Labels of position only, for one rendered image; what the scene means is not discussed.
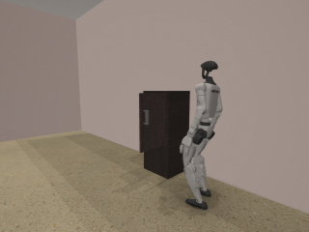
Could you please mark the right robot forearm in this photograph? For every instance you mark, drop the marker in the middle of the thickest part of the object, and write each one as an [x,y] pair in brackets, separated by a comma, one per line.
[214,119]

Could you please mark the robot left upper arm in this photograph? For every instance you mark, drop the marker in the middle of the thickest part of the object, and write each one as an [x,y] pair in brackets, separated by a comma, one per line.
[200,90]

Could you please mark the robot right upper arm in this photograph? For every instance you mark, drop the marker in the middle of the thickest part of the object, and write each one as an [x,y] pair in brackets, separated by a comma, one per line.
[219,106]

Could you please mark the left robot forearm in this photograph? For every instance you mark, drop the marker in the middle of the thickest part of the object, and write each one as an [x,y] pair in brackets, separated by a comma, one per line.
[196,121]

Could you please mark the humanoid robot torso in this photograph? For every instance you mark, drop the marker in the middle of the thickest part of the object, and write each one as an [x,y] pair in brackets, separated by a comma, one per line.
[211,104]

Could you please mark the robot left hand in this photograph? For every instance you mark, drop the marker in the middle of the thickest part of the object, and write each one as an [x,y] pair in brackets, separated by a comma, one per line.
[187,141]

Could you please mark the handle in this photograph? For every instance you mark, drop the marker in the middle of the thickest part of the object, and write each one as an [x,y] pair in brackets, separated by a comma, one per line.
[147,117]

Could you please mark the cupboard door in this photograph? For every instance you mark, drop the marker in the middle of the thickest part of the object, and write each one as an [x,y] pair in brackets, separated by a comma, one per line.
[153,135]

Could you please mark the robot left shin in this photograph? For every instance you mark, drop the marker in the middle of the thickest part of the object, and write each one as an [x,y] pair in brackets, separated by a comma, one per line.
[193,182]

